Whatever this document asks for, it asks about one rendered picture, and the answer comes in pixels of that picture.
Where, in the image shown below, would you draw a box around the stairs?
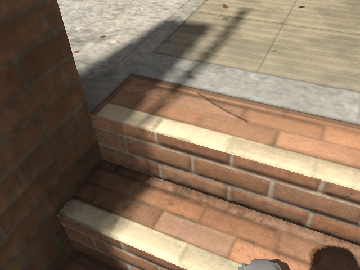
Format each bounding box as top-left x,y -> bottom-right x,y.
57,114 -> 360,270

